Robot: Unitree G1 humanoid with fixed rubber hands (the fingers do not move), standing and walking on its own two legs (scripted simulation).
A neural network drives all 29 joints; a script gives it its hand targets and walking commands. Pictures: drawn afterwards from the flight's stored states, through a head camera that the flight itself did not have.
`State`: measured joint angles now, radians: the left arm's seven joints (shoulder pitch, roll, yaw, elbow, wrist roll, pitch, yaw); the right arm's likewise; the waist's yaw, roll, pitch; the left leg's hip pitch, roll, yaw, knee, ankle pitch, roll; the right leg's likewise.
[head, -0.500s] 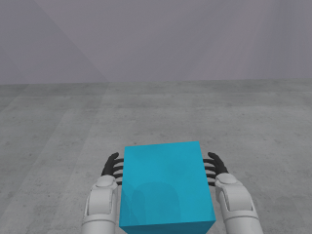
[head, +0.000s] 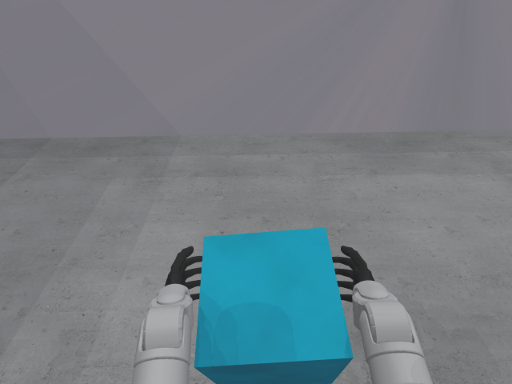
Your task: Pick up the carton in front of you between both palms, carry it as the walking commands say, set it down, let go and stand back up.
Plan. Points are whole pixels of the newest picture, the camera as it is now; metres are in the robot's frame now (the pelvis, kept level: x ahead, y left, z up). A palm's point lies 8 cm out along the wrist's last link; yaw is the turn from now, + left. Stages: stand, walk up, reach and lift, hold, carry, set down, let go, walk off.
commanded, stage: carry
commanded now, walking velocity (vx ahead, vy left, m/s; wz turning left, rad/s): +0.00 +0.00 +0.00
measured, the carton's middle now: (271, 314) +0.30 +0.00 -0.06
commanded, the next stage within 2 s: hold in 0.54 s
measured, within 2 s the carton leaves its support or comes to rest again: neither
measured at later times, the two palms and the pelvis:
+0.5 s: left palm (178, 301) +0.27 +0.15 +0.04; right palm (367, 299) +0.27 -0.15 +0.04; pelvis -0.02 +0.00 +0.00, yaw +0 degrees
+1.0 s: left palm (178, 308) +0.26 +0.14 +0.05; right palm (379, 318) +0.23 -0.15 +0.05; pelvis -0.04 +0.01 +0.01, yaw -4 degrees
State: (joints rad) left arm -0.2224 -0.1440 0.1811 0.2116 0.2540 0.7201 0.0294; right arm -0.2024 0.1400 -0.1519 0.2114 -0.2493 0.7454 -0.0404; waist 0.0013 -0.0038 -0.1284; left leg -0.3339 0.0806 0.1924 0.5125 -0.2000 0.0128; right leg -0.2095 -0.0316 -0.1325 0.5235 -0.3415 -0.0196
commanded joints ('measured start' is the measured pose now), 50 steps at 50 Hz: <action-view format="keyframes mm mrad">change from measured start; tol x2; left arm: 1 -401 -951 -538 -29 -253 -24 -249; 27 -381 -941 -543 -40 -253 -19 -247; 28 -314 -964 -519 -70 -253 -14 -251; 30 -328 -908 -541 -102 -248 -25 -248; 35 -350 -908 -543 -110 -234 -35 -240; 41 -351 -919 -501 -51 -204 -37 -237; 50 -411 -953 -502 -6 -208 -33 -266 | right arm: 1 -517 921 538 -119 278 -65 253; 27 -497 912 543 -129 279 -60 252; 28 -432 947 517 -108 265 -64 258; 29 -452 929 513 -141 257 -85 251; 30 -390 908 496 -110 242 -89 237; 41 -515 896 493 -83 258 -104 262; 50 -546 920 455 -30 239 -113 277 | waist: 1 -1 3 -194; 27 -1 4 -200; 28 22 -85 -72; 29 -9 -80 -123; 32 -10 -17 -141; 41 25 -20 -31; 50 1 -17 -15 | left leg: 1 159 97 -121 -55 156 3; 27 146 99 -119 -59 153 0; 28 424 -171 -263 -70 325 19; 29 506 -153 -286 -60 390 23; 30 444 -140 -284 -78 406 8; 31 429 -155 -273 -92 404 -3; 33 470 -163 -269 -98 362 0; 35 418 -169 -265 -109 280 -2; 40 466 -163 -267 -108 197 9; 50 541 -152 -267 -112 99 -2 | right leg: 1 -40 -121 110 -108 188 -17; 27 -47 -119 116 -102 198 -21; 28 -65 67 255 -172 421 -21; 29 -87 68 265 -168 457 -22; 30 25 78 265 -186 408 -31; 31 67 87 256 -187 445 -18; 33 48 81 266 -194 428 -15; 34 97 83 264 -210 375 -18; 42 -65 61 258 -231 155 -29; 50 -138 61 253 -249 50 -57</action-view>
